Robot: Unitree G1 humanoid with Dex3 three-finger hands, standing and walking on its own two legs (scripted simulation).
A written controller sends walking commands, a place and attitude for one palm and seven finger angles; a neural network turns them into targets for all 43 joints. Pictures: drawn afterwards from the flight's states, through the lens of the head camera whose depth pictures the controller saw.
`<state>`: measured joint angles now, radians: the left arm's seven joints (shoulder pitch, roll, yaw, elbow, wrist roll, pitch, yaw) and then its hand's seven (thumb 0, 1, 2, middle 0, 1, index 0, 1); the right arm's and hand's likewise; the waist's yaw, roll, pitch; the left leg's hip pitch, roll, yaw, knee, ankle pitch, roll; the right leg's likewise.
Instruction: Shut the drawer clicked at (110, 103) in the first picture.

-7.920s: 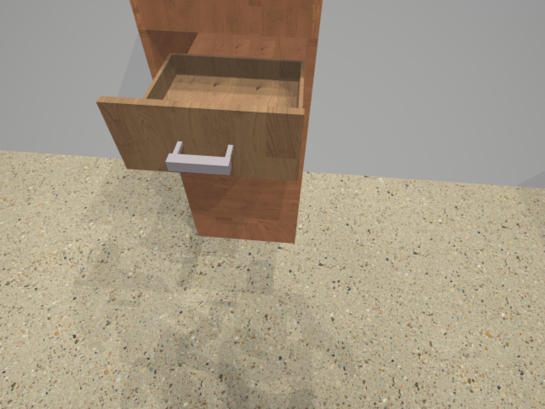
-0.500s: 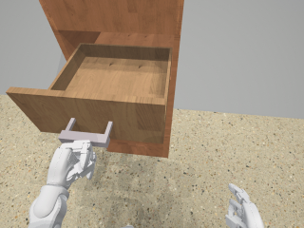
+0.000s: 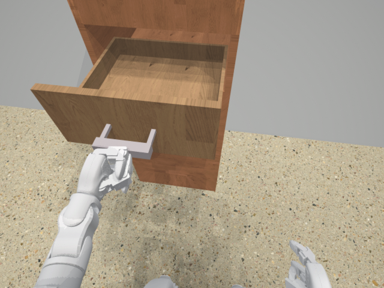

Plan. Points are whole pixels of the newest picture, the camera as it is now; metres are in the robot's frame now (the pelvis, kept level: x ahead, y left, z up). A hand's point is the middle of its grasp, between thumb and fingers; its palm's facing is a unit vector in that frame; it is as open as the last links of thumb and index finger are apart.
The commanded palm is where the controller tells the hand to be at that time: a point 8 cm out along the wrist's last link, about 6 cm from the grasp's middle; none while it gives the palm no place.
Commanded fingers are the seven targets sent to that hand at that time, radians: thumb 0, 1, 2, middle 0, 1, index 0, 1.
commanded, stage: push the drawer shut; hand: left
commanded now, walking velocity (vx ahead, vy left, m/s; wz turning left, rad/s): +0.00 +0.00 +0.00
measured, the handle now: (126, 139) +0.40 +0.16 +0.08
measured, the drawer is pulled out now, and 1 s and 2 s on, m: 0.27 0.14 0.03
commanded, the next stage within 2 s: none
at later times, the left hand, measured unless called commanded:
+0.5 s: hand (139, 146) +0.39 +0.14 +0.06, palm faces -0.12 -0.99 -0.05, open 2.7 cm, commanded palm +0.39 +0.18 +0.08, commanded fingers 0.00 0.90 0.90 -1.40 -1.60 -1.40 -1.60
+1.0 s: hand (144, 126) +0.45 +0.13 +0.07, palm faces -0.11 -0.99 -0.04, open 2.7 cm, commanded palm +0.45 +0.18 +0.08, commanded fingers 0.00 0.90 0.90 -1.40 -1.60 -1.40 -1.60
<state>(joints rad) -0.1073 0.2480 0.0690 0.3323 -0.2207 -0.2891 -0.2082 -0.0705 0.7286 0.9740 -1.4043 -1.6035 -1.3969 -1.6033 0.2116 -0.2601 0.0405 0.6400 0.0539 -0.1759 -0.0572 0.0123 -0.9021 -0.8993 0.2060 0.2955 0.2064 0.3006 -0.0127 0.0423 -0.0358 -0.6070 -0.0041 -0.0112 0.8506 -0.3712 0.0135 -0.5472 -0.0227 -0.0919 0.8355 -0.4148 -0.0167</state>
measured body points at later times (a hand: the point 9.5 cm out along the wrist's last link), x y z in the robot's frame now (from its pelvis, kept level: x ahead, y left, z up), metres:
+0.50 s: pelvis -0.01 +0.01 +0.00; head +0.05 +0.00 +0.45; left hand +0.39 +0.19 +0.07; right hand +0.09 -0.25 -0.11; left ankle +0.03 +0.11 -0.70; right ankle +0.01 -0.11 -0.70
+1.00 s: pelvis +0.00 +0.00 -0.01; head +0.08 +0.00 +0.44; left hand +0.45 +0.19 +0.07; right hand +0.05 -0.26 -0.13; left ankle +0.03 +0.11 -0.70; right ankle +0.01 -0.11 -0.70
